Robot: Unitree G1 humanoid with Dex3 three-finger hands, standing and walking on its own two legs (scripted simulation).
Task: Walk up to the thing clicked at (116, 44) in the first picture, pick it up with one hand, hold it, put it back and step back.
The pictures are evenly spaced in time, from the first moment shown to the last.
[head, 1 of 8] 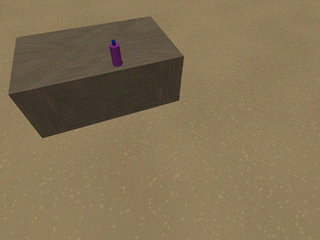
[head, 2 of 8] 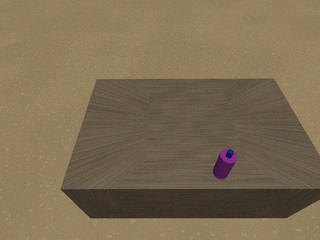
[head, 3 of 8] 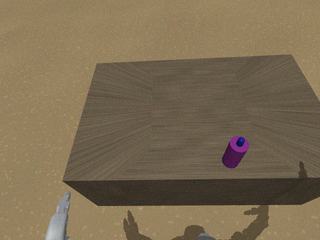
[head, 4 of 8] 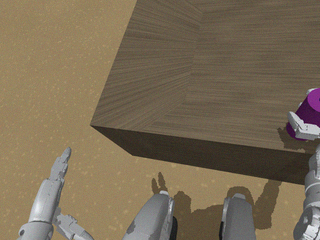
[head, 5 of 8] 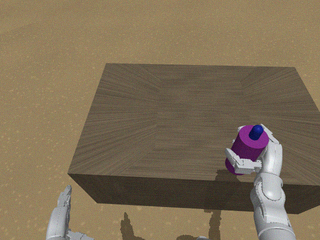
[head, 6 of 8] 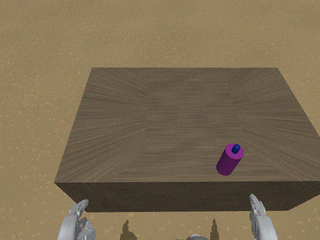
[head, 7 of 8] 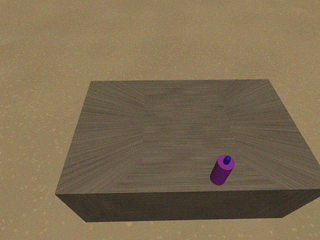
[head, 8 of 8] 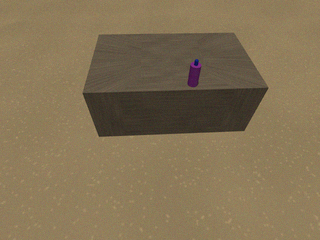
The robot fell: no
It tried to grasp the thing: yes
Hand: right
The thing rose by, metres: 0.26
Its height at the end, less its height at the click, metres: +0.00
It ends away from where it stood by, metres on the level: 0.02
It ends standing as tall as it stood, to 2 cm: yes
